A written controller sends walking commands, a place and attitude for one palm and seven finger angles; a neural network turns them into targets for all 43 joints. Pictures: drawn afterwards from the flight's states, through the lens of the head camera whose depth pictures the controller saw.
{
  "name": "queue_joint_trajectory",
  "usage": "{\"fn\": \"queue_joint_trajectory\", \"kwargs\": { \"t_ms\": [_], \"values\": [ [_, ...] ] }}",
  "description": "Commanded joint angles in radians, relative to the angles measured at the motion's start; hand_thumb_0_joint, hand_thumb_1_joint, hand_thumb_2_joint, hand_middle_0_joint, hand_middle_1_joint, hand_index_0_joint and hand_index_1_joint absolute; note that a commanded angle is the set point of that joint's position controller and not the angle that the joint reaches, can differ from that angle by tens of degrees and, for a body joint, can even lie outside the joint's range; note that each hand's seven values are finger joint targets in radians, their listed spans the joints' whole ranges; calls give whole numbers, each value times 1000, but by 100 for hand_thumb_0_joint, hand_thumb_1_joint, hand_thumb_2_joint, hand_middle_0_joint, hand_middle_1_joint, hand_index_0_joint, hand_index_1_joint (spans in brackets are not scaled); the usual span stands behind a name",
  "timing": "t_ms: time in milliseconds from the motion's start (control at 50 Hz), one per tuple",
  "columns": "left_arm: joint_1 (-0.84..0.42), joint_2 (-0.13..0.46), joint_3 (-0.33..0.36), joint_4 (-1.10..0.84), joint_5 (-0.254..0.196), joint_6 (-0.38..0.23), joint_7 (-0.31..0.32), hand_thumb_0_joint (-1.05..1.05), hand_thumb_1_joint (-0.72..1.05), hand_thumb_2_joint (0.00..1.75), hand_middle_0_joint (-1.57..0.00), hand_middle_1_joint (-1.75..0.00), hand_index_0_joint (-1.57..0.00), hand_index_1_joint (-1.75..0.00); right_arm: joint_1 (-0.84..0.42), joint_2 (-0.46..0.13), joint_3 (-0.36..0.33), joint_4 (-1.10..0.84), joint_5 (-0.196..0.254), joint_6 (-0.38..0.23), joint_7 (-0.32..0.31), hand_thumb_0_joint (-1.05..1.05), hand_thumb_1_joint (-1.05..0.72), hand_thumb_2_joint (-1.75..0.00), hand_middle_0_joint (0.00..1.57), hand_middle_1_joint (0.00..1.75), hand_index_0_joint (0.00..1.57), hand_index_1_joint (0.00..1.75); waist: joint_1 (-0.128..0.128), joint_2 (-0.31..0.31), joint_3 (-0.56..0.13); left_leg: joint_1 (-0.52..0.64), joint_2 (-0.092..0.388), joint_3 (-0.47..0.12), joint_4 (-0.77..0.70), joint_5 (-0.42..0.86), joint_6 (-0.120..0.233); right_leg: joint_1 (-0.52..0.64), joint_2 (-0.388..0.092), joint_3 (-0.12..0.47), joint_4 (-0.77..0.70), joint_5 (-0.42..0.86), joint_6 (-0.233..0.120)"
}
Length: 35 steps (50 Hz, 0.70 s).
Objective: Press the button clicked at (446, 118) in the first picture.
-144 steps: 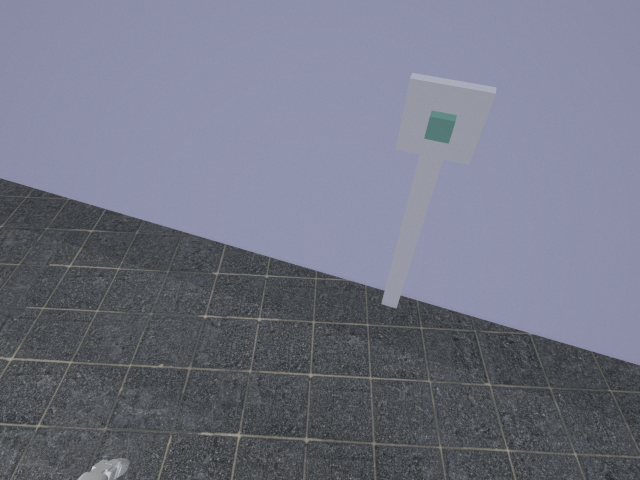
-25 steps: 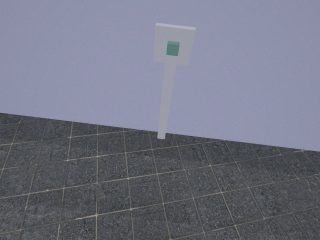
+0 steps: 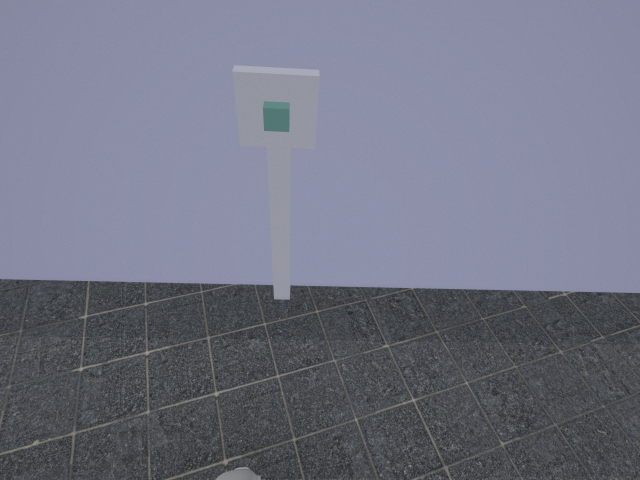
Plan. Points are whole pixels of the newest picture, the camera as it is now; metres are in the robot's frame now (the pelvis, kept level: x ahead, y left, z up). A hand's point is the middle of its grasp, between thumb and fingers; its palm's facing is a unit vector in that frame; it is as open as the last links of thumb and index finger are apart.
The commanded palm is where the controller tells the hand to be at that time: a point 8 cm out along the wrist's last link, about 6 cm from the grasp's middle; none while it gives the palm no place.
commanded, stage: take the last steps up to it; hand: left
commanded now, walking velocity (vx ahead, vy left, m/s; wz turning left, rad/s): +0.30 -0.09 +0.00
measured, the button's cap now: (276, 116) +0.83 +0.13 +0.02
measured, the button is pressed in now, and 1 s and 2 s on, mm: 0 0 0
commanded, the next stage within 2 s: come to a stop and stand still in 0.64 s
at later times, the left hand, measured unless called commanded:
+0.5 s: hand (206, 415) +0.25 +0.18 -0.17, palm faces -0.01 -0.99 -0.14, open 7.4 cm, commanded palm none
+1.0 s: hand (263, 337) +0.39 +0.11 -0.17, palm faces +0.08 -0.98 -0.21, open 7.2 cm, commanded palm none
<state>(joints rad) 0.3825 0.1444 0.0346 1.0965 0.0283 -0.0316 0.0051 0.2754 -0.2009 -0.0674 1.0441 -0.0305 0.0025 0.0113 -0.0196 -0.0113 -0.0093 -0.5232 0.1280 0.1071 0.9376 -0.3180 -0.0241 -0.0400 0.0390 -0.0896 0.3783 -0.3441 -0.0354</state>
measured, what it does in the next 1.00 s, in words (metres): walks ahead: left foot, then right foot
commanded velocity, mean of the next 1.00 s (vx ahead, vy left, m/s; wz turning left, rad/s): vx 0.09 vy -0.03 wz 0.01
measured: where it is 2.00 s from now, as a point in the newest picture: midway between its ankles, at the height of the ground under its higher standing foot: outside the picture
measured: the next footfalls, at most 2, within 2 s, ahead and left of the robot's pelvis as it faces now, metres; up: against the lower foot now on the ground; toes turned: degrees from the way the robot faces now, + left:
left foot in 0.12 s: +0.17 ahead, +0.11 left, +0.00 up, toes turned +9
right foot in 0.66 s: +0.40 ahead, -0.17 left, +0.00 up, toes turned -10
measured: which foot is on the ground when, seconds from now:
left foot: up 0.00-0.10, down 0.12-0.66, up 0.68-1.00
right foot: down 0.00-0.14, up 0.16-0.64, down 0.66-1.00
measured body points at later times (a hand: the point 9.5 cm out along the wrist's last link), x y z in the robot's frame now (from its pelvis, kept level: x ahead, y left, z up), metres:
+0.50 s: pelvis +0.19 +0.00 +0.01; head +0.20 +0.03 +0.46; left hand +0.25 +0.23 -0.15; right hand +0.12 -0.21 -0.13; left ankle +0.13 +0.10 -0.74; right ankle +0.26 -0.17 -0.66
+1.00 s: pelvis +0.34 -0.07 +0.00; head +0.37 -0.07 +0.45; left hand +0.39 +0.16 -0.16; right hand +0.42 -0.30 -0.15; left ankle +0.38 +0.04 -0.71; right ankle +0.36 -0.17 -0.74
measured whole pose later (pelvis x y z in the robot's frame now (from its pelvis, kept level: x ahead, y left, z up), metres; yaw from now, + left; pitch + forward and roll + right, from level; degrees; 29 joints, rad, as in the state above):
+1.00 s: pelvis +0.34 -0.07 +0.00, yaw +0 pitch -1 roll -1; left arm 0.20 0.14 0.05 1.04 0.02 0.00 0.04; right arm 0.15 -0.18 -0.06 1.02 -0.01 0.03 -0.02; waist 0.01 0.03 0.06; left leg -0.44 0.05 0.06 0.84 -0.40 -0.04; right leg -0.25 -0.03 -0.19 0.52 -0.25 -0.04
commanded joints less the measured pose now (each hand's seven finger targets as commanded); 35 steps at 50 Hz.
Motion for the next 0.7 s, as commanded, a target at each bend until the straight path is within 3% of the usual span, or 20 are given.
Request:
{"fn": "queue_joint_trajectory", "kwargs": {
  "t_ms": [0, 20, 40, 80, 100, 120, 140, 180, 200, 240, 280, 400, 500, 540, 560, 600, 620, 640, 660, 680],
  "values": [
    [56, 157, 23, -7, 3, -30, 14, 0, 90, 90, -20, -30, -20, -30, -99, -16, 6, -94, 5, -36, 6, 0, -90, -90, 20, 30, 20, 30, 23, -83, 141, -30, -12, 16, -160, 17, 10, -52, -261, 186, -148, 315, -146],
    [63, 158, 25, -2, 3, -30, 15, 0, 90, 90, -20, -30, -20, -30, -99, -15, 7, -93, 7, -42, 4, 0, -90, -90, 20, 30, 20, 30, 22, -64, 136, 26, -17, 21, -205, 16, 19, -62, -266, 186, -120, 362, -143],
    [53, 162, 25, 5, 1, -31, 14, 0, 90, 90, -20, -30, -20, -30, -56, -19, 6, -79, 7, -47, -1, 0, -90, -90, 20, 30, 20, 30, -5, -46, 114, 106, -40, 41, -260, 32, 26, -67, -255, 166, -67, 436, -133],
    [35, 151, 26, 7, -12, -30, 10, 0, 90, 90, -20, -30, -20, -30, 167, -59, -5, -4, 1, -61, -21, 0, -90, -90, 20, 30, 20, 30, -97, 34, -5, 423, -70, 36, -418, 153, 43, -131, -170, 84, 237, 546, -83],
    [79, 98, 24, -4, -18, -25, 2, 0, 90, 90, -20, -30, -20, -30, 295, -174, -32, 27, -10, -68, -34, 0, -90, -90, 20, 30, 20, 30, -127, 242, -114, 644, 152, -271, -494, 134, 110, -317, -71, 22, 511, 265, -22],
    [83, 76, 13, -37, -21, -21, -8, 0, 90, 90, -20, -30, -20, -30, 359, -250, -40, 43, -4, -63, -42, 0, -90, -90, 20, 30, 20, 30, -118, 385, -144, 719, 376, -610, -664, 130, 204, -517, 23, 26, 796, -209, 5],
    [35, 119, 23, -37, -6, -11, -2, 0, 90, 90, -20, -30, -20, -30, 294, -222, -33, 46, 5, -53, -48, 0, -90, -90, 20, 30, 20, 30, -102, 259, -80, 595, 378, -614, -718, -7, 209, -533, -34, 129, 907, -192, -13],
    [-48, 97, 31, -41, 3, -3, -15, 0, 90, 90, -20, -30, -20, -30, 151, -114, -8, 9, 7, -63, -52, 0, -90, -90, 20, 30, 20, 30, -51, 107, 116, 370, 302, -458, -752, -25, 165, -585, -118, 139, 935, -4, 4],
    [-43, 84, 29, -36, 4, 1, -24, 0, 90, 90, -20, -30, -20, -30, 114, -75, 6, 6, 9, -73, -54, 0, -90, -90, 20, 30, 20, 30, -20, 60, 147, 316, 278, -380, -765, 14, 155, -563, -134, 127, 909, 39, 16],
    [25, 33, 30, -20, 11, 19, -25, 0, 90, 90, -20, -30, -20, -30, 99, -38, 7, 8, 7, -86, -51, 0, -90, -90, 20, 30, 20, 30, 22, 71, 115, 281, 208, -193, -749, 135, 121, -512, -138, 107, 864, 102, 37],
    [35, 26, 31, -17, 11, 31, -25, 0, 90, 90, -20, -30, -20, -30, 105, -40, 10, 10, 11, -90, -50, 0, -90, -90, 20, 30, 20, 30, 31, 111, 94, 288, 158, -113, -750, 181, 111, -514, -139, 91, 829, 159, 52],
    [-125, 55, 37, -84, 7, 34, -37, 0, 90, 90, -20, -30, -20, -30, 176, -53, 3, 38, 13, -86, -46, 0, -90, -90, 20, 30, 20, 30, 6, 128, 144, 401, 162, -88, -772, 241, 148, -660, -181, 55, 643, 238, 82],
    [-284, 52, 26, -133, -3, 17, -39, 0, 90, 90, -20, -30, -20, -30, 231, -68, -7, 64, -1, -75, -40, 0, -90, -90, 20, 30, 20, 30, -48, 135, 164, 448, 175, -59, -726, 354, 161, -572, -161, -11, 342, 175, 61],
    [-281, 55, 29, -132, -4, 8, -37, 0, 90, 90, -20, -30, -20, -30, 224, -78, -11, 67, -4, -71, -41, 0, -90, -90, 20, 30, 20, 30, -43, 162, 147, 447, 180, -53, -689, 381, 152, -488, -136, -27, 267, 150, 42],
    [-247, 62, 33, -123, -6, 2, -35, 0, 90, 90, -20, -30, -20, -30, 206, -87, -15, 67, -4, -68, -42, 0, -90, -90, 20, 30, 20, 30, -23, 170, 120, 445, 186, -53, -649, 402, 146, -418, -127, -31, 233, 140, 30],
    [-50, 112, 46, -58, 0, -15, -28, 0, 90, 90, -20, -30, -20, -30, 185, -85, -16, 70, 4, -63, -36, 0, -90, -90, 20, 30, 20, 30, 66, 79, 12, 393, 127, 2, -412, 465, 97, -131, -78, -59, 117, 209, 12],
    [87, 178, 63, -14, 6, -30, -19, 0, 90, 90, -20, -30, -20, -30, 205, -56, -9, 73, 13, -65, -28, 0, -90, -90, 20, 30, 20, 30, 124, -63, -88, 245, 67, 39, -172, 305, 65, 103, -184, 61, 86, 213, -22],
    [171, 287, 89, 5, 4, -36, -5, 0, 90, 90, -20, -30, -20, -30, 260, 20, 11, 48, 23, -65, -24, 0, -90, -90, 20, 30, 20, 30, 121, -345, -211, 10, -92, 63, 151, -251, 22, 298, -453, 434, 0, 306, -114],
    [169, 295, 81, 1, -16, -32, 3, 0, 90, 90, -20, -30, -20, -30, 206, -9, 13, 27, 25, -53, -31, 0, -90, -90, 20, 30, 20, 30, 126, -266, -218, -13, -82, -77, 303, -303, 44, 225, -484, 481, -64, 351, -149],
    [63, 251, 75, -12, -13, -29, 6, 0, 90, 90, -20, -30, -20, -30, 194, 6, 5, 36, 28, -52, -30, 0, -90, -90, 20, 30, 20, 30, 89, -205, -140, -32, -39, -90, 371, -223, 48, 121, -459, 407, -92, 228, -158]
  ]
}}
